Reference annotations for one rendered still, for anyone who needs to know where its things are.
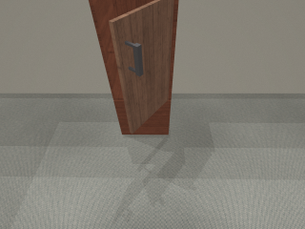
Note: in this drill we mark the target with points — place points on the handle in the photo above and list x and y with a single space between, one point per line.
137 56

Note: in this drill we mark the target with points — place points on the cupboard door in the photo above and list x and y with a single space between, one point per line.
151 26

